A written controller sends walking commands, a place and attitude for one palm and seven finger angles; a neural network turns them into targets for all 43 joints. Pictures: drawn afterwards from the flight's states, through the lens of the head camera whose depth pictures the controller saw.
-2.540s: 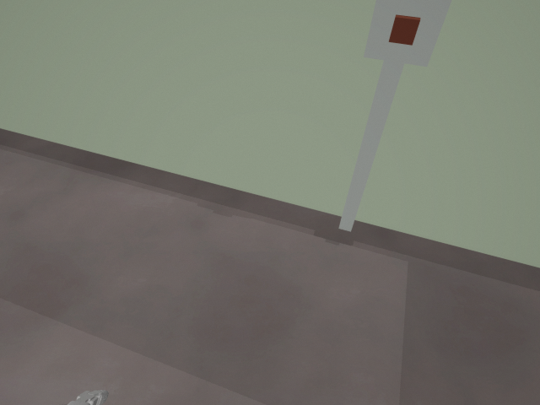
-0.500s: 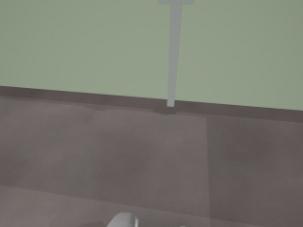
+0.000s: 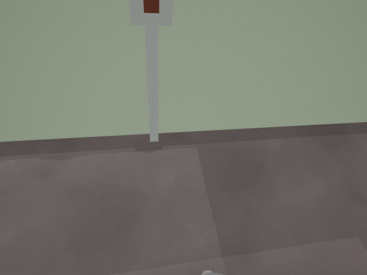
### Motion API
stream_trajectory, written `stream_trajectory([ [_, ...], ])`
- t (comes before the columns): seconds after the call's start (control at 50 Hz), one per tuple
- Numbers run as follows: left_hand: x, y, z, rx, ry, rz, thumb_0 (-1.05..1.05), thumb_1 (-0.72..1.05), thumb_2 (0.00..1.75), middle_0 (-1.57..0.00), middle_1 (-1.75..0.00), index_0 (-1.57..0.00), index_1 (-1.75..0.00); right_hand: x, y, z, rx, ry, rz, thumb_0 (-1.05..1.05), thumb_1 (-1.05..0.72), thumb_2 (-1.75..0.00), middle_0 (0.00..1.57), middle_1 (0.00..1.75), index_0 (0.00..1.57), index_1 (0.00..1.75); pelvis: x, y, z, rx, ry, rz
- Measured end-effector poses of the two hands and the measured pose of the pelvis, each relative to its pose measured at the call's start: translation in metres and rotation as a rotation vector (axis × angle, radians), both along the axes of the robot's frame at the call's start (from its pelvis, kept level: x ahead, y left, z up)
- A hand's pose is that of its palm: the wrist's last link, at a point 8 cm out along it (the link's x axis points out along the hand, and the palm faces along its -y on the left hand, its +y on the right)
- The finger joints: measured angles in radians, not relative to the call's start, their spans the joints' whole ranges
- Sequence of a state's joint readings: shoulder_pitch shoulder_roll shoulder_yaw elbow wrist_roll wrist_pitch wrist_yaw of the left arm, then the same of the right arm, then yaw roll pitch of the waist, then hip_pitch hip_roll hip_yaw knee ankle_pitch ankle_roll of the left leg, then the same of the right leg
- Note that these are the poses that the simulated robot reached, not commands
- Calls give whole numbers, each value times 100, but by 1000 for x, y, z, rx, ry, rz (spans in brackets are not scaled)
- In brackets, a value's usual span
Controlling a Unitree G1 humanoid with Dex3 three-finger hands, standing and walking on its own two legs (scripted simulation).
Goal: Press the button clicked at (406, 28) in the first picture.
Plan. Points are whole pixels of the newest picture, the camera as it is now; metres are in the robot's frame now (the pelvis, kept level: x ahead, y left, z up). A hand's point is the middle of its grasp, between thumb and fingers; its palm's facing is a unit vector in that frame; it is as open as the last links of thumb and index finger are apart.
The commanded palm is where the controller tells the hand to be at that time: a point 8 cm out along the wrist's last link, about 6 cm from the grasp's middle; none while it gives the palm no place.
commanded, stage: walk to a spot facing it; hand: left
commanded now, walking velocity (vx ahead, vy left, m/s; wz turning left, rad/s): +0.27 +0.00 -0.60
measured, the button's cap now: (151, 3) +1.06 +0.23 +0.15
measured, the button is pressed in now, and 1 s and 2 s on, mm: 0 0 0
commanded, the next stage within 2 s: turn to face it in 0.74 s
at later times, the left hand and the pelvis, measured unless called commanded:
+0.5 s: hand (174, 219) +0.31 +0.04 -0.18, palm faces -0.37 -0.91 -0.17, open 7.4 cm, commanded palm none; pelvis +0.11 -0.08 -0.02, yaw -19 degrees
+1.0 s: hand (166, 192) +0.39 +0.08 -0.19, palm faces -0.37 -0.92 -0.14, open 7.4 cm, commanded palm none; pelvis +0.31 -0.08 +0.00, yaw -25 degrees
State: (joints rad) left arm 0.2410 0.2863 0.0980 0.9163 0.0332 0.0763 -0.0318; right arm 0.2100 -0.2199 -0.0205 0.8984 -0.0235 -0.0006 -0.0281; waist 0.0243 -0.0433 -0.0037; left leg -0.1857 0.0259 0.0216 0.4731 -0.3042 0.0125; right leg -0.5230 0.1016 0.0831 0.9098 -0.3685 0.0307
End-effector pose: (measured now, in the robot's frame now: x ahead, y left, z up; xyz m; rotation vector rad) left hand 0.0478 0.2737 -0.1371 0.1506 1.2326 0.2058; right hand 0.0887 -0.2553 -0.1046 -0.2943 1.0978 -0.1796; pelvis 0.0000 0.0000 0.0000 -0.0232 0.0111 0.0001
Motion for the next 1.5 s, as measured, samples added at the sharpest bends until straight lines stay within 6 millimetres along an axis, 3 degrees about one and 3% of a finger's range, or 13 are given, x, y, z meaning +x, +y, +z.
stream_trajectory([
  [0.1, 39, 4, 7, -12, -44, -91, 0, 91, 90, -20, -30, -20, -30, -52, 2, 1, -1, 82, -107, 0, -90, -90, 20, 30, 21, 30, 12, 4, 6, -16, -9, -74],
  [0.2, 85, -19, 4, -33, -26, -199, 0, 91, 90, -20, -30, -19, -30, -104, 6, -6, 28, 179, -246, 0, -90, -90, 20, 30, 21, 30, 30, -2, 5, -11, -11, -152],
  [0.34, 184, -100, -5, -73, -42, -405, 1, 91, 90, -20, -30, -19, -30, -170, 13, -20, 109, 386, -451, 0, -91, -90, 20, 29, 21, 30, 64, -33, -6, 1, -1, -262],
  [0.44, 257, -167, -15, -82, -170, -504, 0, 91, 90, -20, -30, -20, -30, -184, 1, -39, 175, 510, -546, 0, -91, -90, 20, 30, 20, 30, 93, -69, -28, 6, -3, -305],
  [0.5, 269, -184, -11, -84, -179, -503, 0, 91, 90, -20, -30, -20, -30, -150, -19, -41, 169, 467, -554, 1, -91, -90, 20, 29, 20, 30, 108, -80, -23, -1, -19, -324],
  [0.58, 266, -188, -7, -71, -100, -504, 0, 91, 90, -20, -30, -20, -30, -71, -53, -37, 137, 286, -528, 1, -91, -90, 20, 29, 20, 30, 135, -89, -11, -6, -18, -354],
  [0.74, 283, -156, -14, -37, 3, -437, -1, 93, 90, -21, -30, -20, -30, 87, -84, -21, 104, 7, -434, 0, -91, -90, 20, 29, 20, 30, 201, -94, -7, -33, -16, -389],
  [0.84, 300, -135, -37, -47, 99, -397, 0, 92, 90, -20, -30, -20, -30, 160, -84, -19, 58, -71, -397, 0, -91, -90, 20, 29, 20, 30, 254, -87, -19, -34, -30, -419],
  [0.92, 326, -135, -33, -48, 160, -433, 0, 91, 90, -20, -30, -20, -30, 174, -71, -14, 57, -52, -442, 0, -91, -90, 20, 29, 20, 30, 283, -84, -11, -31, -30, -450],
  [1.06, 383, -161, -17, -78, 101, -421, 0, 91, 90, -20, -30, -20, -30, 150, -53, -11, 81, 159, -510, -1, -95, -90, 20, 30, 21, 30, 320, -87, 5, -18, -10, -404],
  [1.22, 428, -191, -11, -72, 26, -373, 0, 92, 90, -20, -30, -20, -30, 136, -42, -24, 176, 329, -515, 0, -92, -90, 20, 30, 21, 30, 338, -107, 3, 3, -4, -322],
  [1.38, 461, -227, 6, -20, -99, -336, 0, 91, 90, -20, -30, -20, -30, 157, -82, -51, 233, 333, -455, 0, -91, -90, 20, 30, 21, 30, 343, -141, -8, 37, 4, -232],
  [1.5, 445, -233, 24, 29, -165, -253, 0, 91, 90, -20, -30, -20, -30, 208, -141, -57, 200, 266, -331, 0, -91, -90, 20, 29, 20, 30, 341, -163, -5, 52, -11, -131],
])
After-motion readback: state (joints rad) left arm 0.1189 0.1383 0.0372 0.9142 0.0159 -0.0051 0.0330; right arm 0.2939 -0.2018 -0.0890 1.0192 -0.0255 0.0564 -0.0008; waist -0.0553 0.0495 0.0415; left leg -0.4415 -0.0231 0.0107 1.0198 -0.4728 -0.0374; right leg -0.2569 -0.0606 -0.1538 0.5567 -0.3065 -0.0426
